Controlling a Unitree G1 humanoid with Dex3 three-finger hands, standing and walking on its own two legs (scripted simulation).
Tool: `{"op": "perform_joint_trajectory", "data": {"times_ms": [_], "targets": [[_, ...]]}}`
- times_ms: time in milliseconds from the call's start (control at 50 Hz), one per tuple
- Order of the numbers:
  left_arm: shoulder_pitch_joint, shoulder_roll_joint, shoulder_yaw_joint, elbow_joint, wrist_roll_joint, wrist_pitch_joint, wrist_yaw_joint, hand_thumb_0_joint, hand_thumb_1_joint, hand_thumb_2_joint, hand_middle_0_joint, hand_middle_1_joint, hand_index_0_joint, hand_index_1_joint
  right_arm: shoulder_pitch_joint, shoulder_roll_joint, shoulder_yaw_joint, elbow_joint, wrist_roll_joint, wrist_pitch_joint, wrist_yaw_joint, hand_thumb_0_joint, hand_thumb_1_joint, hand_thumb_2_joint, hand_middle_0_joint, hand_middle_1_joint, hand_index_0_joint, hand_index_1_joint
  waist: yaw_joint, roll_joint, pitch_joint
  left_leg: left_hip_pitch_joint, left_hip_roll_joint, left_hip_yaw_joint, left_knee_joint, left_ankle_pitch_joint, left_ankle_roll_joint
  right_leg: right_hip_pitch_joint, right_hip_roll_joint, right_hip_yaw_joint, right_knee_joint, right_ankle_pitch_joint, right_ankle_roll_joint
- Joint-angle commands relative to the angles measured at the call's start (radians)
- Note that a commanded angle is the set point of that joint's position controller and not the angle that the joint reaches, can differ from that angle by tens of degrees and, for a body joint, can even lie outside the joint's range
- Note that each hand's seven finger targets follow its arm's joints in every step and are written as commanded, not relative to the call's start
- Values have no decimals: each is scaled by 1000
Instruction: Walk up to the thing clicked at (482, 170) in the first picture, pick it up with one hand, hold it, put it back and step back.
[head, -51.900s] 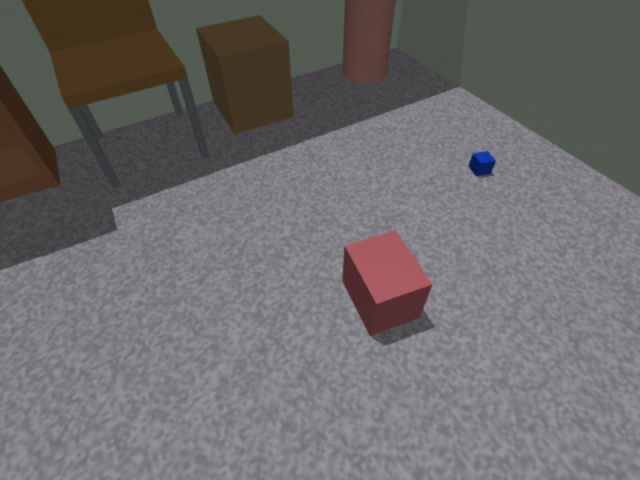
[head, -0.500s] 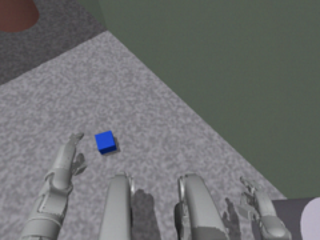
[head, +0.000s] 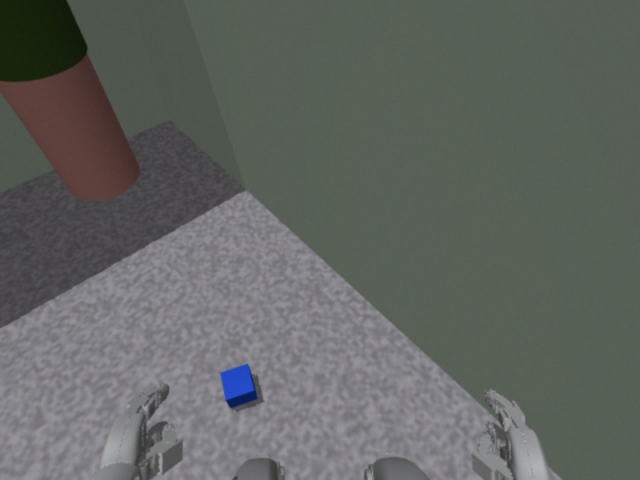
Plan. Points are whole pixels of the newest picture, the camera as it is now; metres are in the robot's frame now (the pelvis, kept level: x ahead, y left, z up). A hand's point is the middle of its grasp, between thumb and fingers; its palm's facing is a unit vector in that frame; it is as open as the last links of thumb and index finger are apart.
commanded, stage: home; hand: left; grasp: from above
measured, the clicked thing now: (239, 385) +0.45 +0.21 -0.66
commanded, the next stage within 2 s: none
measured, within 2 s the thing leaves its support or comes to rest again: neither
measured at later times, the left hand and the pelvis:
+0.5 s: hand (169, 462) +0.17 +0.18 -0.03, palm faces +0.07 -0.98 -0.20, open 7.4 cm; pelvis +0.01 +0.00 +0.02, yaw +1 degrees
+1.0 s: hand (168, 461) +0.17 +0.18 -0.03, palm faces +0.06 -0.98 -0.20, open 7.8 cm; pelvis +0.01 +0.00 +0.02, yaw +0 degrees
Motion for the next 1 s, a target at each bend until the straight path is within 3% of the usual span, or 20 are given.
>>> {"op": "perform_joint_trajectory", "data": {"times_ms": [0,60,200,400,640,840,860,880,980], "targets": [[52,101,42,-255,10,-33,-7,0,900,900,-200,-300,-200,-300,-52,-111,-50,-168,-11,-79,-27,0,-901,-899,200,299,200,299,15,10,-112,232,-29,28,-212,266,32,148,28,-22,-216,266,-22],[98,83,36,-250,10,-28,-22,0,900,900,-200,-300,-200,-300,-50,-113,-55,-168,-19,-92,-30,0,-901,-899,200,299,200,299,15,-14,-71,246,-28,25,-241,256,33,157,30,-32,-239,247,-22],[63,95,36,-246,19,-38,-50,0,900,900,-200,-300,-200,-300,-60,-134,-65,-167,-29,-122,-27,0,-901,-899,200,299,200,299,16,-31,-9,251,-28,30,-262,218,32,149,26,-41,-254,205,-15],[62,114,42,-269,34,-48,-49,0,890,894,-199,-297,-199,-297,-73,-139,-67,-165,-36,-133,-19,0,-900,-900,200,300,200,300,27,11,-64,290,-34,39,-256,260,28,183,22,-31,-246,252,-14],[52,103,36,-249,26,-43,-46,0,841,865,-194,-290,-194,-290,-85,-135,-59,-160,-35,-135,-20,0,-901,-900,200,299,200,299,31,-10,-20,257,-31,38,-270,176,31,164,22,-33,-262,176,-12],[60,109,42,-265,24,-49,-46,0,836,863,-193,-289,-193,-289,-73,-138,-66,-157,-35,-138,-23,0,-901,-900,200,299,200,299,31,-13,-63,275,-28,40,-254,229,30,184,22,-30,-249,220,-14],[59,111,42,-258,24,-48,-46,0,760,819,-185,-277,-185,-276,-77,-138,-65,-156,-34,-138,-24,0,-901,-900,200,300,200,300,36,-21,-42,264,-28,40,-254,231,31,181,22,-32,-250,223,-12],[67,110,43,-256,23,-49,-47,0,812,849,-191,-285,-191,-285,-72,-138,-65,-155,-36,-138,-22,0,-901,-900,200,299,200,299,34,-14,-59,269,-29,39,-252,238,31,188,22,-30,-245,230,-14],[46,112,37,-258,26,-45,-49,0,811,848,-191,-285,-191,-285,-79,-142,-66,-155,-34,-137,-22,0,-900,-900,200,300,200,300,33,8,-20,260,-26,41,-271,178,29,159,23,-30,-253,175,-16]]}}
